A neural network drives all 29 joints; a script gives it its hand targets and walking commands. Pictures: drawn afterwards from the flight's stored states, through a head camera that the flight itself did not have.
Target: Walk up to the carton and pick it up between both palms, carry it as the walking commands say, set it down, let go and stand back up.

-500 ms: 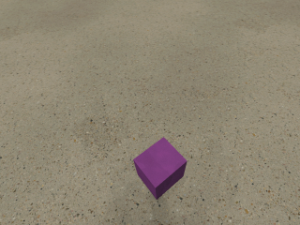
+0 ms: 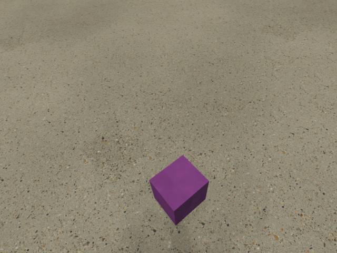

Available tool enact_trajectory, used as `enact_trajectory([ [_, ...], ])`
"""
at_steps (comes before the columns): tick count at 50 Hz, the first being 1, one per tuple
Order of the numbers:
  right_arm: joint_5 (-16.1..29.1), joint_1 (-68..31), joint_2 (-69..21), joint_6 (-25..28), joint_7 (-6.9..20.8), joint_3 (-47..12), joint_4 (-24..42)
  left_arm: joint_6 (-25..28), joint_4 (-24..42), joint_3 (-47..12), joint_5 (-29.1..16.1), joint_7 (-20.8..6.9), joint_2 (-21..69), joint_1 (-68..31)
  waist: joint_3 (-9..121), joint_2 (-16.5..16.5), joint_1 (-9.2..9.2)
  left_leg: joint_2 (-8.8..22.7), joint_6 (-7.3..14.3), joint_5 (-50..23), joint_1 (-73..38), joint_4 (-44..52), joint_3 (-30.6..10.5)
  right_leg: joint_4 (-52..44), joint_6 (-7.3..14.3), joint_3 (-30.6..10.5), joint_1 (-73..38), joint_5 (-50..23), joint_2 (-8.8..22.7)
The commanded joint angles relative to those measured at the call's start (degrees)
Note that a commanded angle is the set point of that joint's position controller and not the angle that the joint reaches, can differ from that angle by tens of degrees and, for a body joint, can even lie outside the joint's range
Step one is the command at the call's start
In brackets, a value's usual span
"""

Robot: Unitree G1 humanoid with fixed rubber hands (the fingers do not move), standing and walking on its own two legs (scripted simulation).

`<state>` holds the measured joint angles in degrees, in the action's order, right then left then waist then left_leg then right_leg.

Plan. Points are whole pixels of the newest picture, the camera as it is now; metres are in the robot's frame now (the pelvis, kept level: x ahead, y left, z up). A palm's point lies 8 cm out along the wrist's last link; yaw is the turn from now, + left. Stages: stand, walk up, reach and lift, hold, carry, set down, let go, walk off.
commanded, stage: walk up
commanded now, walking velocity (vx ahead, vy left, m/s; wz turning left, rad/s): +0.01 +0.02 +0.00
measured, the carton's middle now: (179, 190) +0.52 -0.03 -0.65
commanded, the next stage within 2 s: none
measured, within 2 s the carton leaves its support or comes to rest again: neither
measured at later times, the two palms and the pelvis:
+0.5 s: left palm out of the picture +0.07 +0.24 -0.13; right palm out of the picture +0.01 -0.23 -0.15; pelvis +0.01 +0.00 +0.00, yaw +1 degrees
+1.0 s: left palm out of the picture +0.05 +0.08 -0.13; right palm (327, 240) +0.14 -0.39 -0.16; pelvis +0.08 -0.16 +0.00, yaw +20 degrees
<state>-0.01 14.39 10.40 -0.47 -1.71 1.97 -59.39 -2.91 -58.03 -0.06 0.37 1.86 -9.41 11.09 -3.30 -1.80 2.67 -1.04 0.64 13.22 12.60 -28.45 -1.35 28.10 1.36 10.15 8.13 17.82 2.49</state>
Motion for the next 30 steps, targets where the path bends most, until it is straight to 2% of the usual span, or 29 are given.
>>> enact_trajectory([
  [1, -0.93, 3.68, 7.0, 0.61, -0.17, 0.05, 0.91, 1.32, 0.24, 2.64, 0.51, 0.79, -10.19, 1.26, -0.43, 7.04, -0.47, 3.93, 0.62, -6.44, 5.97, 4.07, -2.38, -17.5, 3.09, -11.86, -2.26, 5.58, 12.7],
  [2, -1.13, 5.22, 5.12, 0.43, -0.01, -0.07, 1.84, 1.41, -0.18, 2.08, 0.64, 0.86, -7.9, 1.71, 1.4, 7.98, -0.75, 4.11, 0.54, -4.17, 3.32, 2.83, -2.91, -16.91, 2.94, -11.51, -0.94, 6.53, 12.69],
  [3, -1.15, 4.35, 6.73, 0.61, -0.17, 0.03, 0.58, 1.53, 0.35, 2.61, 0.86, 0.79, -9.56, 1.9, 2.69, 4.44, -1.19, 3.42, 0.87, -4.09, 5.25, 3.77, -2.62, -16.23, 3.29, -13.01, -4.3, 7.22, 13.56],
  [5, -1.43, 3.28, 5.32, 1.37, -0.11, -0.29, 1.74, 1.68, -0.2, 2.52, 0.61, 0.66, -8.78, 2.43, 3.19, 7.68, -1.65, 4.95, 0.56, -11.45, 2.38, 5.29, -3.43, -13.22, 2.02, -9.34, -5.04, -1.19, 10.6],
  [6, -1.06, 5.61, 4.35, 1.24, -0.02, -0.71, 0.62, 2.08, -0.26, 2.53, 0.84, 0.69, -7.97, 2.44, 4.31, 7.99, -1.84, 3.91, 1.18, -8.18, 4.88, 3.31, -2.3, -14.62, 2.53, -11.03, -8.11, 3.28, 10.73],
  [7, -1.63, 2.89, 7.12, 0.94, -0.17, 0.55, 1.84, 2.18, -0.09, 3.04, 0.98, 0.91, -10.26, 3.78, 2.54, 3.89, -2.72, 3.86, 0.84, -11.58, 6.7, 3.76, -2.97, -11.02, 3.01, -11.7, -7.15, -7.09, 13.42],
  [8, -1.01, 4.48, 7.2, 1.57, -0.33, 0.18, 1.05, 2.08, -0.65, 2.86, 0.75, 1.12, -9.89, 4.14, 5.96, 5.43, -2.09, 5.65, 0.48, -16.99, 4.24, 4.74, -4.1, -8.01, 2.76, -7.55, -10.46, -17.72, 11.08],
  [9, -0.97, 5.25, 7.92, 1.94, -0.54, 0.46, 0.63, 2.1, -1.27, 2.71, 0.65, 1.08, -9.18, 3.19, 7.99, 5.67, -1.83, 6.36, 0.66, -21.42, 2.03, 5.11, -4.12, -5.66, 2.0, -5.44, -10.17, -19.56, 9.17],
  [10, -0.97, 5.66, 6.9, 2.03, -0.31, 0.38, 1.17, 1.88, -1.27, 2.72, 0.02, 1.07, -7.64, 3.1, 6.57, 2.51, -1.26, 6.47, 1.17, -24.3, 0.34, 5.78, -4.91, -6.11, 1.2, -4.86, -7.56, -13.75, 7.83],
  [11, -0.25, 6.55, 5.86, 1.98, -0.52, -0.06, 1.02, 1.52, -0.52, 3.36, 0.22, 0.83, -7.45, 2.35, 8.57, 3.43, -1.56, 7.67, 1.11, -23.7, 0.11, 7.27, -6.5, -5.73, 0.89, -2.96, -8.23, -6.44, 5.67],
  [12, -0.52, 5.65, 7.81, 1.73, -0.4, 0.29, 1.07, 1.59, 0.3, 2.81, 0.18, 0.91, -7.57, 2.05, 5.46, -2.42, -2.36, 8.05, 1.95, -25.79, 1.14, 9.08, -7.3, -6.7, 1.03, -5.09, -7.75, -5.8, 5.66],
  [13, 0.08, 5.56, 6.96, 1.58, -0.44, 0.11, 1.98, 1.51, -0.85, 2.68, 0.19, 0.93, -5.87, 4.02, 7.35, -0.9, -1.4, 8.53, 1.76, -27.37, -0.37, 7.69, -9.03, -6.19, -0.18, -4.75, -7.0, -7.75, 5.56],
  [14, -0.07, 7.23, 6.28, 1.48, -0.49, 0.13, 1.48, 1.2, -0.12, 2.79, 0.06, 0.91, -6.49, 3.26, 6.32, 0.42, -1.81, 8.18, 1.11, -27.31, 0.6, 8.08, -8.29, -5.82, 0.57, -4.84, -8.46, -7.85, 5.79],
  [15, -0.65, 6.77, 5.54, 1.52, -0.61, 0.1, -0.07, 1.37, -0.12, 2.88, -0.07, 1.23, -7.53, 4.03, 5.69, -0.75, -2.54, 8.16, 0.97, -25.73, 1.91, 7.96, -7.09, -6.32, 0.91, -4.8, -8.9, -7.24, 6.16],
  [16, -0.75, 5.11, 7.8, 1.1, -0.66, 0.5, 1.27, 1.62, -0.02, 3.07, 0.63, 1.32, -5.79, 4.91, 6.64, -1.19, -3.11, 6.66, 1.67, -24.02, 5.16, 4.82, -6.16, -6.84, 1.37, -7.57, -11.07, -9.12, 8.35],
  [17, -0.29, 5.25, 7.07, 1.26, -0.44, 0.2, 1.73, 1.55, 0.0, 2.96, 0.72, 1.29, -7.86, 3.42, 4.78, 4.63, -2.4, 6.3, 1.19, -19.06, 5.39, 4.41, -6.27, -7.58, 1.82, -7.16, -8.37, -9.32, 8.7],
  [18, -1.02, 5.92, 5.24, 1.18, -0.56, 0.03, 1.14, 1.67, 0.58, 3.15, 0.7, 1.19, -8.69, 4.47, 6.22, 3.98, -2.52, 5.22, 0.93, -15.95, 5.28, 2.9, -4.45, -8.41, 2.43, -8.64, -9.39, -8.69, 11.02],
  [19, -1.09, 4.81, 8.32, 0.69, -0.72, 0.46, 0.95, 1.66, -0.37, 3.85, 1.12, 1.28, -11.28, 6.14, 6.82, 3.64, -3.29, 4.46, 0.72, -14.05, 8.71, -0.21, -3.83, -8.44, 3.87, -11.77, -11.7, -8.15, 13.68],
  [20, -1.48, 6.21, 5.37, 0.21, -0.67, 0.1, 1.38, 1.86, 1.56, 3.16, 1.57, 1.12, -8.65, 2.72, 5.46, 5.65, -2.16, 4.71, 1.84, -10.12, 5.05, 2.52, -5.68, -6.73, 3.1, -9.3, -6.38, -4.82, 10.95],
  [21, -0.75, 17.68, 10.27, 0.6, -1.53, 2.48, -0.93, 0.07, 2.26, 5.72, 2.98, -0.34, -13.98, -0.78, 4.58, 8.14, 0.75, 12.87, 4.79, 5.86, -0.95, 6.7, -17.48, 6.31, 0.58, 0.15, -0.29, 13.52, 3.13],
  [22, -1.39, 21.71, 15.49, 0.09, -2.61, 3.84, -3.29, -0.82, 4.43, 5.88, 3.26, -1.16, -12.64, -4.0, 1.08, -4.21, 2.78, 20.15, 9.78, 14.62, -6.81, 16.17, -35.96, 19.57, -3.19, 1.28, 13.17, 17.72, -3.39],
  [23, -2.03, 19.55, 18.41, -0.51, -3.56, 4.75, -2.86, -1.17, 7.05, 5.93, 4.12, -1.69, -10.54, -4.95, -5.17, -5.24, 1.34, 25.47, 14.03, 24.69, -3.17, 22.32, -51.9, 33.2, -4.72, -8.65, 23.69, 14.81, -2.54],
  [24, -1.77, 15.74, 17.01, -0.42, -3.82, 4.4, -1.26, -0.93, 8.15, 5.5, 3.64, -2.04, -10.71, -6.55, -9.57, -1.5, -0.11, 27.53, 14.61, 22.45, 0.55, 22.49, -52.89, 37.14, -4.87, -12.97, 26.45, 9.17, 1.1],
  [25, -2.26, 13.13, 17.24, 0.2, -3.57, 4.39, 0.52, -0.92, 8.97, 5.42, 3.45, -2.1, -10.44, -4.08, -8.8, -2.74, -0.92, 25.58, 13.36, 22.79, 4.0, 21.57, -50.17, 38.24, -4.64, -15.22, 25.09, 5.97, 2.54],
  [26, -2.56, 11.0, 16.46, 0.84, -3.2, 4.75, 2.21, -0.22, 9.24, 5.56, 2.86, -2.16, -10.79, -6.4, -5.36, -0.45, -0.26, 23.21, 11.82, 18.74, 0.0, 19.48, -44.27, 36.44, -4.75, -15.76, 25.76, 4.22, 3.5],
  [27, -2.55, 9.43, 15.62, 1.14, -3.11, 4.43, 3.05, -0.01, 10.08, 5.35, 2.57, -2.48, -10.96, -5.43, -3.41, -1.19, -0.58, 21.76, 11.4, 14.52, -1.39, 17.61, -41.66, 36.11, -4.79, -14.54, 26.71, 5.66, 2.92],
  [28, -2.62, 7.87, 15.19, 1.13, -2.81, 4.2, 3.7, -0.12, 10.4, 4.71, 2.24, -2.65, -10.76, -5.4, -3.08, -2.14, -1.18, 19.8, 9.82, 14.21, 1.96, 17.92, -37.97, 31.35, -4.54, -14.45, 21.65, 6.04, 3.27],
  [29, -2.46, 6.64, 16.91, 1.09, -2.68, 5.05, 4.9, 0.11, 10.88, 4.56, 1.25, -3.02, -11.32, -6.86, -1.4, -4.86, -0.95, 19.4, 9.3, 10.16, -0.5, 16.75, -34.37, 27.52, -4.63, -13.1, 21.16, 9.13, 3.29],
  [30, -2.17, 9.46, 16.98, 0.55, -2.29, 4.9, 4.14, 0.13, 11.1, 4.27, 1.24, -3.29, -10.03, -7.93, -4.26, -6.26, -0.02, 19.28, 9.64, 13.29, 0.52, 17.63, -32.2, 22.77, -4.95, -12.06, 20.79, 10.85, 3.05],
])
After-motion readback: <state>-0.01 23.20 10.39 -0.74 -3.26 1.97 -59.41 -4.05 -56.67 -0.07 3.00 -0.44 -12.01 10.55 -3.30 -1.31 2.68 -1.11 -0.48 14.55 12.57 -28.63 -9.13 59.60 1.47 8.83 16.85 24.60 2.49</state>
